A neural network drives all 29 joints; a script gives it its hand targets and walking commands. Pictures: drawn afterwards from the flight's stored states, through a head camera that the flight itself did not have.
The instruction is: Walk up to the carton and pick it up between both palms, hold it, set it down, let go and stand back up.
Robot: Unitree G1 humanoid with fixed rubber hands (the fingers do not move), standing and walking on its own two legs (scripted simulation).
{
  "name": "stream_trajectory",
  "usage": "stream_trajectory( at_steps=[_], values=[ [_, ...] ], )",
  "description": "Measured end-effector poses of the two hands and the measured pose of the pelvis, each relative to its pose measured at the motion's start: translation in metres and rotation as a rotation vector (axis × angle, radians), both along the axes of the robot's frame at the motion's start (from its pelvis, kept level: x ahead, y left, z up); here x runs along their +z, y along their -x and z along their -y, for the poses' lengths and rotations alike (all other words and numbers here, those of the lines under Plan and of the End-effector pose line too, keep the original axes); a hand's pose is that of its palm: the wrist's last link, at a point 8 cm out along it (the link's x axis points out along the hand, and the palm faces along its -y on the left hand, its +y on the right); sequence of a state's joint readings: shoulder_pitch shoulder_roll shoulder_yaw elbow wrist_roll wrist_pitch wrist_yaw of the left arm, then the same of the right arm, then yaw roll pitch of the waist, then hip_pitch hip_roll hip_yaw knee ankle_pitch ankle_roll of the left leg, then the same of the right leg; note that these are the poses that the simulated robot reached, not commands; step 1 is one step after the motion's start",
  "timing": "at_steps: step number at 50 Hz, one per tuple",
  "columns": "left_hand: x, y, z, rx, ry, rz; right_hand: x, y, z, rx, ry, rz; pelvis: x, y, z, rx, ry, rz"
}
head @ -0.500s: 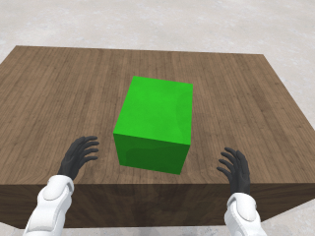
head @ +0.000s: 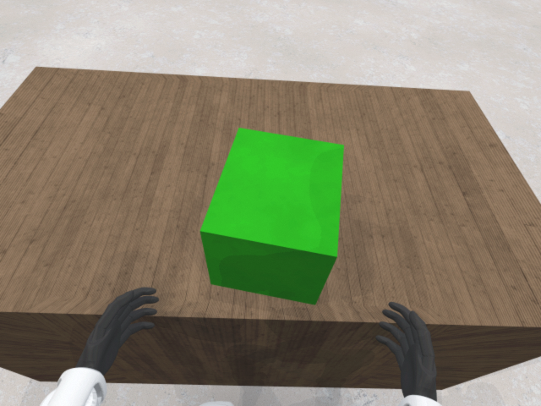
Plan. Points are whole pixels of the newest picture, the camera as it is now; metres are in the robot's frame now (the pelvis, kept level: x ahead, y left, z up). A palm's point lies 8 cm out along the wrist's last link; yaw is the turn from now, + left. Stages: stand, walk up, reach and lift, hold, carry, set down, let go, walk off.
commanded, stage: set down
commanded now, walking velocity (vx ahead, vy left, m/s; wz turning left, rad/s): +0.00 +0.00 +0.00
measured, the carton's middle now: (276, 215) +0.41 +0.04 -0.01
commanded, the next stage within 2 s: let go in 0.80 s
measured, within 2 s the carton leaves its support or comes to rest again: neither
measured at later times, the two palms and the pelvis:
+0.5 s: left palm (124, 354) +0.16 +0.24 -0.03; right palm (431, 378) +0.17 -0.19 -0.03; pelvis +0.01 -0.01 +0.00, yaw +0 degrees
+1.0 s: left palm (131, 353) +0.17 +0.23 -0.03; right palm (434, 380) +0.17 -0.21 -0.06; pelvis +0.00 -0.02 +0.00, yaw +1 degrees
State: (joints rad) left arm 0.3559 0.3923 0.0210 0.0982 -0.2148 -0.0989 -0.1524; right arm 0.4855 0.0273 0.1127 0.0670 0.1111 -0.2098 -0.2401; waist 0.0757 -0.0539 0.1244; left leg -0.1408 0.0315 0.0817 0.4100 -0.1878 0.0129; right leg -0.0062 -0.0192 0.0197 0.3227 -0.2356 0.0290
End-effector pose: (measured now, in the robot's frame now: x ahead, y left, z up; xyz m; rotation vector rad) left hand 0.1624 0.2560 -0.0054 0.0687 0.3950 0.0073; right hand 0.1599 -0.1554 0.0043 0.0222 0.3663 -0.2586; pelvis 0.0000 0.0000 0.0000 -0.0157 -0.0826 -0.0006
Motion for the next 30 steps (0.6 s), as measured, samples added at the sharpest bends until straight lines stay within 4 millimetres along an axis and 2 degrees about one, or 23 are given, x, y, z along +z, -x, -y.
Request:
stream_trajectory(
  at_steps=[11, 23, 30],
  values=[
    [-0.008, 0.005, 0.002, 0.017, -0.023, -0.043, -0.010, -0.005, 0.007, 0.042, 0.005, -0.030, 0.000, 0.000, 0.001, 0.002, -0.004, 0.007],
    [-0.020, 0.000, 0.018, 0.045, -0.023, -0.123, -0.028, -0.006, 0.032, 0.077, 0.033, -0.112, 0.001, -0.005, 0.012, 0.003, -0.015, -0.003],
    [-0.025, -0.003, 0.023, 0.053, -0.037, -0.156, -0.039, -0.006, 0.040, 0.105, 0.040, -0.151, 0.002, -0.008, 0.019, 0.006, -0.018, -0.012]
  ],
)
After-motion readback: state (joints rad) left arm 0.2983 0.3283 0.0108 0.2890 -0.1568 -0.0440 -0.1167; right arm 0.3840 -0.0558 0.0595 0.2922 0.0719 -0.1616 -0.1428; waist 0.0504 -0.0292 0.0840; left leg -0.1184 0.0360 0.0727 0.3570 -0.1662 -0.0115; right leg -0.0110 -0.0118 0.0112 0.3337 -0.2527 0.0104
